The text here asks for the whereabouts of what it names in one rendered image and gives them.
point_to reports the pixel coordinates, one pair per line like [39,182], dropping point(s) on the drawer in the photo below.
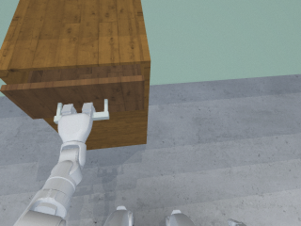
[122,85]

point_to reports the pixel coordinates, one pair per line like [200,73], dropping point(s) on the right robot thigh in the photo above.
[179,219]

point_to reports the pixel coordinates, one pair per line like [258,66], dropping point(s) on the cabinet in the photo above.
[69,34]

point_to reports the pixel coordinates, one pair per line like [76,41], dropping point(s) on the left robot hand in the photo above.
[73,126]

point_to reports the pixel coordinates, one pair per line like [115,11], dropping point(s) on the handle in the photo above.
[96,116]

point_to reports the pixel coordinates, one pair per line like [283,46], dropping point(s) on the robot left upper arm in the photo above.
[35,218]

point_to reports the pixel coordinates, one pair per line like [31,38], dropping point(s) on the robot right shin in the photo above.
[176,212]

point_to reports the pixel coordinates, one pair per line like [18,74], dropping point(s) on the left robot forearm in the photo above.
[55,196]

